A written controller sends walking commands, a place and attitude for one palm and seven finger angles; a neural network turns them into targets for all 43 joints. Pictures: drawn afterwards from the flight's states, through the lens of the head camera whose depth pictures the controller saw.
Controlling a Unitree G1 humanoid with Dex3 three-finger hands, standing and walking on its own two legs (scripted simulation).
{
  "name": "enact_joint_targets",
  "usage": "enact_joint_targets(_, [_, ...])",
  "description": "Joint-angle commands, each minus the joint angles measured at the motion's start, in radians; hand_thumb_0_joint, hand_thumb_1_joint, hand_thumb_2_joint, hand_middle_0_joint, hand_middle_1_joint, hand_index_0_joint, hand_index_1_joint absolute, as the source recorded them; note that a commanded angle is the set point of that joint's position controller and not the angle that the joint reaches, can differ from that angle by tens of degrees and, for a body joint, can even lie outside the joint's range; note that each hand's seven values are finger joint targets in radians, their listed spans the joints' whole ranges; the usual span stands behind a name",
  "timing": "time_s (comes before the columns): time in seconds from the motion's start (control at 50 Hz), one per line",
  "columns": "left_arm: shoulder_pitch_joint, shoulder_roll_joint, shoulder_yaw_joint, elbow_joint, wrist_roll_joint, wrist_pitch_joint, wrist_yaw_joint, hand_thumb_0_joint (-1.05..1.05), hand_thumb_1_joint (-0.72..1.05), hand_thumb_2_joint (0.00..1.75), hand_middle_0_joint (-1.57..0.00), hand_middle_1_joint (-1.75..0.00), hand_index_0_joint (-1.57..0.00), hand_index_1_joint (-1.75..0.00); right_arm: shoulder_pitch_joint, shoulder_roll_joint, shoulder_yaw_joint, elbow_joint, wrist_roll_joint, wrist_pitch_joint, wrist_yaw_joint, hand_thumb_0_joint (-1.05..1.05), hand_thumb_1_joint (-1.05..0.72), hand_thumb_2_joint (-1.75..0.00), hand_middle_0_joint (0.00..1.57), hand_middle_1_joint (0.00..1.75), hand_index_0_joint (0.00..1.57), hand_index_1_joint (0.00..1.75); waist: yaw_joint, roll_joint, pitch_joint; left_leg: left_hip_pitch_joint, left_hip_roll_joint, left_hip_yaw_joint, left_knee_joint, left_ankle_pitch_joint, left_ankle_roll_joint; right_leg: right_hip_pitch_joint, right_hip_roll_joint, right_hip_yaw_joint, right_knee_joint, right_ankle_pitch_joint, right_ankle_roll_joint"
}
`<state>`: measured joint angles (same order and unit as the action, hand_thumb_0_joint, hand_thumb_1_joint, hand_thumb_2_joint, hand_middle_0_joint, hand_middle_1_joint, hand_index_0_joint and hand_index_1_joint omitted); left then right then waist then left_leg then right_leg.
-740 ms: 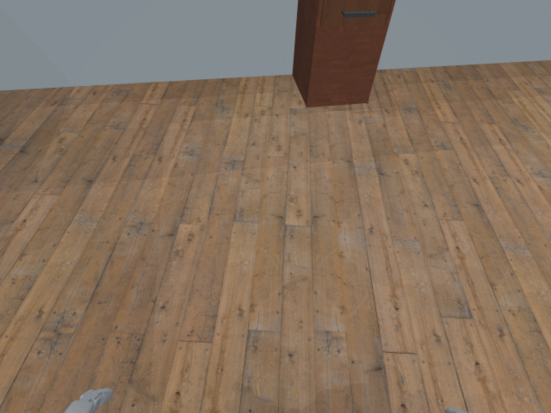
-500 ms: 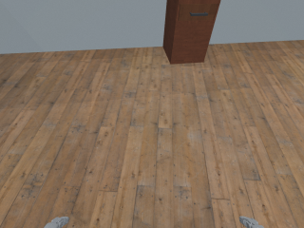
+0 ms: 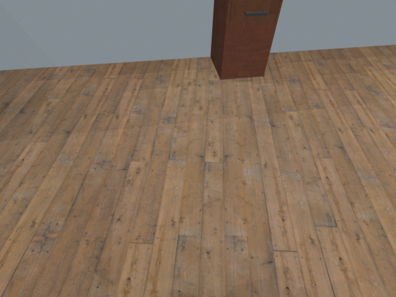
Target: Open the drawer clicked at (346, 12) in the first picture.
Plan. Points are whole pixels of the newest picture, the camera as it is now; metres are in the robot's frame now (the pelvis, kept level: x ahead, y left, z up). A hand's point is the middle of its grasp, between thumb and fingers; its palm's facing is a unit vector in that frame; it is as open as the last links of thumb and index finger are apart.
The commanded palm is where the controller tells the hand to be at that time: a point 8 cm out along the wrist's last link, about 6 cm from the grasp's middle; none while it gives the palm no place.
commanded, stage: stand and wait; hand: left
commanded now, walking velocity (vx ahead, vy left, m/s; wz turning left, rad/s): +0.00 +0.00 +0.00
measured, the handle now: (255, 13) +2.10 -0.33 -0.19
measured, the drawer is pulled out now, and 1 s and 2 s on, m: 0.00 0.00 0.00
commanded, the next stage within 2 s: look at it before walking up in 0.30 s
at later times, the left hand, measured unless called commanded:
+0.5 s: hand out of the picture +0.07 +0.24 -0.16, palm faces -0.04 -0.95 -0.32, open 7.4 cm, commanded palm none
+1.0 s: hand out of the picture +0.07 +0.24 -0.15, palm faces -0.03 -0.94 -0.33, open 7.4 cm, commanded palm none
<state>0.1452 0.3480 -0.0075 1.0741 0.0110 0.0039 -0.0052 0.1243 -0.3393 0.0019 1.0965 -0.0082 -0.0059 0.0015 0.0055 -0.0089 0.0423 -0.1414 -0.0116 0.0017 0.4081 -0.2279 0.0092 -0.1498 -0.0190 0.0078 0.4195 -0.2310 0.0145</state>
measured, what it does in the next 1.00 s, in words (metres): stands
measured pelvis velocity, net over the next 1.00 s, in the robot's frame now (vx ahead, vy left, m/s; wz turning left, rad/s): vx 0.00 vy -0.01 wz -0.01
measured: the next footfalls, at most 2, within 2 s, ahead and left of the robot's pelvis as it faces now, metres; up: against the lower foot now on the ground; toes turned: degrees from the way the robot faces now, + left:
left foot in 2.00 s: +0.43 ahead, -0.03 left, +0.00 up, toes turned -14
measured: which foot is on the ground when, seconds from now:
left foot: down 0.00-1.00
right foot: down 0.00-1.00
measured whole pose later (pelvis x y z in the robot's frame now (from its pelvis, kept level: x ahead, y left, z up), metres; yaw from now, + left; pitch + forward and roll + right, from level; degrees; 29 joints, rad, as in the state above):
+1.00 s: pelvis +0.00 -0.01 +0.00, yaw +0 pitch -2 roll +0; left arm 0.13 0.34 -0.01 1.09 0.01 -0.01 -0.01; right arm 0.10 -0.34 0.00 1.12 -0.01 -0.01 0.00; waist 0.01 -0.01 0.04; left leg -0.13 0.01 0.00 0.36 -0.20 -0.01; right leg -0.14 0.00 0.01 0.38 -0.21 0.00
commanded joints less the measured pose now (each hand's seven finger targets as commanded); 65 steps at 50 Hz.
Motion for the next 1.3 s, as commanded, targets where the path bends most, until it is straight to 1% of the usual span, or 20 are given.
enact_joint_targets(0.0, [-0.056,0.201,0.04,-0.068,-0.002,-0.025,0.016,0.0,0.9,0.9,-0.2,-0.3,-0.2,-0.3,-0.069,-0.212,-0.039,-0.067,0.0,-0.026,-0.013,0.0,-0.9,-0.9,0.2,0.3,0.2,0.3,-0.005,0.004,-0.058,-0.012,0.121,-0.101,-0.086,0.103,0.027,-0.001,-0.101,0.094,-0.079,0.096,-0.042])
enact_joint_targets(0.04, [-0.055,0.203,0.042,-0.066,-0.001,-0.026,0.017,0.0,0.9,0.9,-0.2,-0.3,-0.2,-0.3,-0.067,-0.212,-0.041,-0.063,0.0,-0.026,-0.012,0.0,-0.9,-0.9,0.2,0.3,0.2,0.3,-0.003,0.002,-0.066,-0.008,0.122,-0.102,-0.084,0.105,0.026,0.001,-0.101,0.097,-0.081,0.093,-0.043])
enact_joint_targets(0.14, [-0.058,0.204,0.04,-0.062,0.001,-0.027,0.016,0.0,0.9,0.9,-0.2,-0.3,-0.2,-0.3,-0.064,-0.208,-0.04,-0.057,0.0,-0.024,-0.01,0.0,-0.9,-0.9,0.2,0.3,0.2,0.3,-0.005,-0.006,-0.044,-0.015,0.12,-0.101,-0.093,0.068,0.024,-0.025,-0.101,0.107,-0.102,0.042,-0.044])
enact_joint_targets(0.16, [-0.059,0.203,0.041,-0.063,0.0,-0.026,0.016,0.0,0.9,0.9,-0.2,-0.3,-0.2,-0.3,-0.064,-0.207,-0.04,-0.055,-0.001,-0.024,-0.01,0.0,-0.9,-0.9,0.2,0.3,0.2,0.3,-0.005,0.003,-0.045,-0.018,0.119,-0.101,-0.093,0.065,0.023,-0.025,-0.101,0.111,-0.104,0.036,-0.044])
enact_joint_targets(0.3, [-0.06,0.202,0.041,-0.062,0.0,-0.029,0.015,0.0,0.9,0.9,-0.2,-0.3,-0.2,-0.3,-0.059,-0.207,-0.04,-0.05,-0.001,-0.026,-0.01,0.0,-0.9,-0.9,0.2,0.3,0.2,0.3,-0.007,-0.009,-0.057,-0.01,0.123,-0.097,-0.091,0.084,0.02,-0.024,-0.101,0.112,-0.104,0.056,-0.044])
enact_joint_targets(0.42, [-0.055,0.2,0.04,-0.055,-0.001,-0.029,0.015,0.0,0.9,0.9,-0.2,-0.3,-0.2,-0.3,-0.062,-0.21,-0.037,-0.048,0.0,-0.03,-0.013,0.0,-0.9,-0.9,0.2,0.3,0.2,0.3,-0.003,0.019,-0.083,0.009,0.13,-0.096,-0.092,0.136,0.021,0.001,-0.1,0.1,-0.085,0.128,-0.043])
enact_joint_targets(0.5, [-0.057,0.2,0.042,-0.054,-0.001,-0.03,0.016,0.0,0.9,0.9,-0.2,-0.3,-0.2,-0.3,-0.061,-0.208,-0.037,-0.046,0.001,-0.029,-0.014,0.0,-0.9,-0.9,0.2,0.3,0.2,0.3,-0.005,0.004,-0.082,0.012,0.131,-0.094,-0.089,0.153,0.02,0.008,-0.102,0.1,-0.087,0.154,-0.044])
enact_joint_targets(0.56, [-0.053,0.201,0.041,-0.051,0.0,-0.03,0.017,0.0,0.9,0.9,-0.2,-0.3,-0.2,-0.3,-0.063,-0.206,-0.038,-0.045,0.001,-0.027,-0.014,0.0,-0.9,-0.9,0.2,0.3,0.2,0.3,-0.005,0.005,-0.068,0.013,0.13,-0.093,-0.091,0.14,0.019,-0.002,-0.102,0.102,-0.093,0.144,-0.043])
enact_joint_targets(0.74, [-0.053,0.203,0.041,-0.049,0.001,-0.031,0.016,0.0,0.9,0.9,-0.2,-0.3,-0.2,-0.3,-0.068,-0.209,-0.038,-0.046,0.002,-0.026,-0.013,0.0,-0.9,-0.9,0.2,0.3,0.2,0.3,-0.004,0.003,-0.067,0.021,0.131,-0.092,-0.096,0.135,0.017,-0.005,-0.1,0.105,-0.103,0.138,-0.043])
enact_joint_targets(1.02, [-0.055,0.203,0.043,-0.048,0.0,-0.032,0.016,0.0,0.9,0.9,-0.2,-0.3,-0.2,-0.3,-0.069,-0.212,-0.036,-0.045,0.001,-0.029,-0.015,0.0,-0.9,-0.9,0.2,0.3,0.2,0.3,-0.004,0.009,-0.085,0.037,0.135,-0.088,-0.101,0.175,0.015,0.019,-0.102,0.101,-0.1,0.187,-0.043])
enact_joint_targets(1.08, [-0.055,0.203,0.043,-0.048,0.0,-0.031,0.016,0.0,0.9,0.9,-0.2,-0.3,-0.2,-0.3,-0.072,-0.211,-0.036,-0.045,0.001,-0.028,-0.014,0.0,-0.9,-0.9,0.2,0.3,0.2,0.3,-0.002,0.016,-0.072,0.033,0.135,-0.088,-0.106,0.16,0.016,0.013,-0.101,0.101,-0.105,0.168,-0.042])
enact_joint_targets(1.1, [-0.029,0.149,0.033,-0.035,-0.001,-0.024,0.017,0.0,0.9,0.9,-0.2,-0.3,-0.2,-0.3,-0.049,-0.155,-0.024,-0.031,-0.002,-0.023,-0.013,0.0,-0.9,-0.9,0.2,0.3,0.2,0.3,-0.004,0.003,-0.092,0.05,0.137,-0.07,-0.096,0.136,0.007,0.014,-0.098,0.104,-0.104,0.148,-0.036])
enact_joint_targets(1.12, [0.001,0.105,0.024,-0.028,0.0,-0.013,0.017,0.0,0.9,0.9,-0.2,-0.3,-0.2,-0.3,-0.016,-0.11,-0.015,-0.023,-0.006,-0.015,-0.013,0.0,-0.9,-0.9,0.2,0.3,0.2,0.3,-0.005,0.003,-0.091,0.056,0.132,-0.052,-0.074,0.081,-0.002,-0.004,-0.089,0.111,-0.093,0.09,-0.033])
enact_joint_targets(1.14, [0.026,0.087,0.023,-0.026,0.002,-0.002,0.015,0.0,0.9,0.9,-0.2,-0.3,-0.2,-0.3,0.013,-0.089,-0.014,-0.023,-0.009,-0.007,-0.012,0.0,-0.9,-0.9,0.2,0.3,0.2,0.3,-0.005,0.005,-0.08,0.049,0.131,-0.037,-0.056,-0.018,-0.005,-0.034,-0.078,0.124,-0.086,-0.018,-0.036])
enact_joint_targets(1.16, [0.031,0.089,0.027,-0.033,0.005,0.007,0.009,0.0,0.9,0.9,-0.2,-0.3,-0.2,-0.3,0.025,-0.094,-0.019,-0.026,-0.012,-0.002,-0.011,0.0,-0.9,-0.9,0.2,0.3,0.2,0.3,-0.007,0.014,-0.042,0.027,0.134,-0.037,-0.064,-0.124,-0.001,-0.079,-0.065,0.132,-0.082,-0.126,-0.041])
enact_joint_targets(1.2, [0.041,0.094,0.039,-0.06,0.01,0.015,-0.004,0.0,0.9,0.9,-0.2,-0.3,-0.2,-0.3,0.036,-0.117,-0.033,-0.042,-0.016,0.004,-0.011,0.0,-0.9,-0.9,0.2,0.3,0.2,0.3,-0.007,0.026,0.038,-0.019,0.153,-0.056,-0.087,-0.301,0.014,-0.168,-0.031,0.143,-0.056,-0.26,-0.05])
enact_joint_targets(1.22, [0.045,0.09,0.046,-0.075,0.012,0.017,-0.009,0.0,0.9,0.9,-0.2,-0.3,-0.2,-0.3,0.053,-0.13,-0.042,-0.054,-0.016,0.004,-0.012,0.0,-0.9,-0.9,0.2,0.3,0.2,0.3,-0.013,0.044,0.065,-0.026,0.174,-0.08,-0.105,-0.362,0.028,-0.213,-0.011,0.132,-0.013,-0.285,-0.052])
enact_joint_targets(1.24, [0.047,0.083,0.05,-0.091,0.012,0.017,-0.014,0.0,0.9,0.9,-0.2,-0.3,-0.2,-0.3,0.076,-0.15,-0.053,-0.061,-0.016,0.003,-0.013,0.0,-0.9,-0.9,0.2,0.3,0.2,0.3,-0.021,0.086,0.083,-0.013,0.215,-0.125,-0.138,-0.433,0.052,-0.272,0.018,0.1,0.066,-0.299,-0.048])
enact_joint_targets(1.26, [0.047,0.058,0.053,-0.11,0.011,0.014,-0.02,0.0,0.9,0.9,-0.2,-0.3,-0.2,-0.3,0.102,-0.171,-0.065,-0.067,-0.015,-0.002,-0.015,0.0,-0.9,-0.9,0.2,0.3,0.2,0.3,-0.033,0.158,0.086,0.009,0.288,-0.203,-0.199,-0.475,0.092,-0.319,0.056,0.029,0.208,-0.248,-0.036])
enact_joint_targets(1.28, [0.021,0.039,0.058,-0.132,0.01,0.012,-0.023,0.0,0.9,0.9,-0.2,-0.3,-0.2,-0.3,0.115,-0.185,-0.078,-0.072,-0.012,-0.011,-0.017,0.0,-0.9,-0.9,0.2,0.3,0.2,0.3,-0.043,0.213,0.101,0.034,0.372,-0.253,-0.25,-0.429,0.142,-0.385,0.036,-0.023,0.367,-0.237,-0.023])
